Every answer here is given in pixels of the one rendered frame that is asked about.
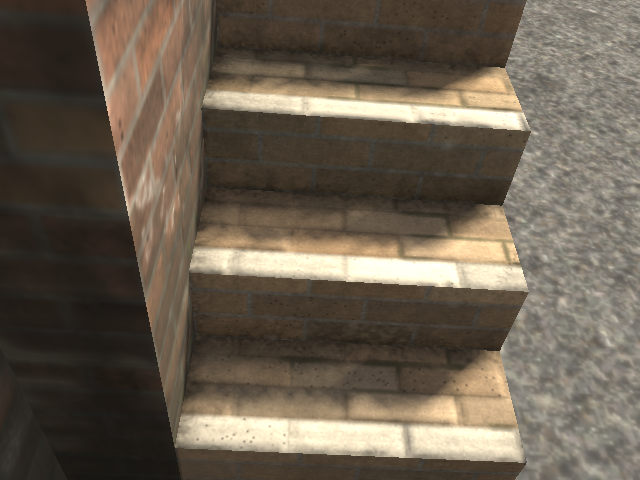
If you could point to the stairs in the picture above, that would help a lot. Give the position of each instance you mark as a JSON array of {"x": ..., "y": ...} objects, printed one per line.
[{"x": 354, "y": 277}]

